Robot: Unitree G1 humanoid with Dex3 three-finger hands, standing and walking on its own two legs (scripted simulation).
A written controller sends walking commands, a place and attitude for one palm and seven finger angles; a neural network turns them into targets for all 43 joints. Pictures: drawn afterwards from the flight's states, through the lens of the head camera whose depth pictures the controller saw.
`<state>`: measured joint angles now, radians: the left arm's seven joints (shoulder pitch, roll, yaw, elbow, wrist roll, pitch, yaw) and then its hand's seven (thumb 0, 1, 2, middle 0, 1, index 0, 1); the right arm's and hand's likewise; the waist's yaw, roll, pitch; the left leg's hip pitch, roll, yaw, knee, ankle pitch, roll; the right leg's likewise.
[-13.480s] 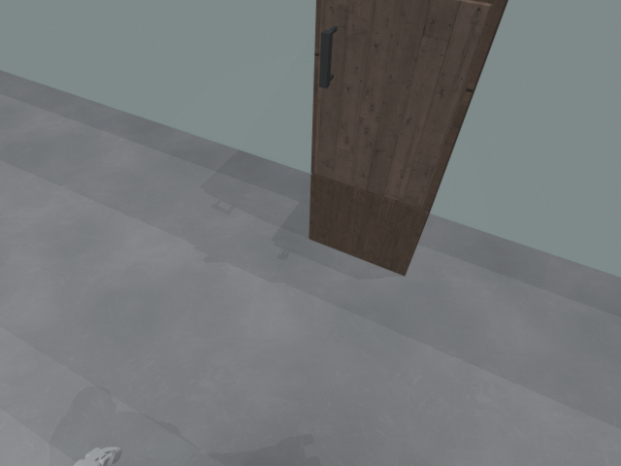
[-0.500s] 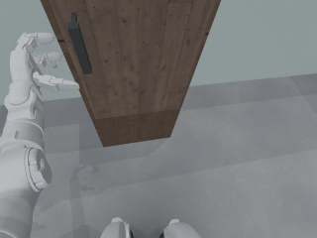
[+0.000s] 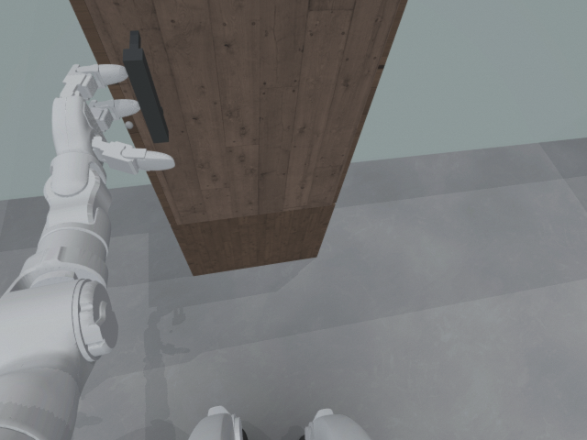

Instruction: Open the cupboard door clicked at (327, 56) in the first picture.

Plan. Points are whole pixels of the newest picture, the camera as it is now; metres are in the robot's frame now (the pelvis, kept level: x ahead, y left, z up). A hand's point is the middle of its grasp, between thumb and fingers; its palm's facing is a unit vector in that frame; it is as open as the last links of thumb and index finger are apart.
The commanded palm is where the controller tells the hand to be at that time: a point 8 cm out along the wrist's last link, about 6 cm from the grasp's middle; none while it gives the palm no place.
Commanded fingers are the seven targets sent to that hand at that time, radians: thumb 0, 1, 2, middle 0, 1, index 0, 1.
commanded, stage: slide the fingers in behind the handle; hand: left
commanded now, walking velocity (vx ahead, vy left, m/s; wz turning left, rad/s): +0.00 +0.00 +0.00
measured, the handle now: (148, 90) +0.57 +0.16 +0.10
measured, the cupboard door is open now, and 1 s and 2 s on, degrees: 0 0 1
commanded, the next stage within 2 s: close the thumb around the handle in 1.06 s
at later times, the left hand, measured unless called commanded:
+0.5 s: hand (157, 122) +0.52 +0.14 +0.09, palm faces +0.12 -0.99 +0.00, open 14.0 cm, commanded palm +0.49 +0.19 +0.10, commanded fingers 0.00 -0.50 0.30 -0.30 -1.20 -0.30 -1.20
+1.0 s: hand (159, 126) +0.51 +0.14 +0.09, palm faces +0.14 -0.99 +0.00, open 14.0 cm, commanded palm +0.48 +0.18 +0.10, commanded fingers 0.00 -0.50 0.30 -0.30 -1.20 -0.30 -1.20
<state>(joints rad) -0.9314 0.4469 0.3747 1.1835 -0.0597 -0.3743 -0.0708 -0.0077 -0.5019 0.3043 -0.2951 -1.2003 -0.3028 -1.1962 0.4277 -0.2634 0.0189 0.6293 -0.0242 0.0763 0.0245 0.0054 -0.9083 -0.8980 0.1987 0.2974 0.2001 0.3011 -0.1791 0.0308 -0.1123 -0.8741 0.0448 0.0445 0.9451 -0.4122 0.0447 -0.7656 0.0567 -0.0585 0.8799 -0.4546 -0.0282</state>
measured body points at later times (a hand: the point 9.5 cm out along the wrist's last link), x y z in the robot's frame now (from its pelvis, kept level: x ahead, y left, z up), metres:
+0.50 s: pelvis +0.00 -0.01 +0.00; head +0.11 +0.00 +0.43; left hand +0.51 +0.19 +0.09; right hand -0.01 -0.27 -0.11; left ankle +0.02 +0.09 -0.68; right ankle -0.03 -0.11 -0.68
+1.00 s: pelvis +0.00 -0.01 +0.00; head +0.10 +0.00 +0.44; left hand +0.50 +0.19 +0.10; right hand +0.00 -0.28 -0.11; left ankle +0.02 +0.09 -0.68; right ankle -0.03 -0.11 -0.68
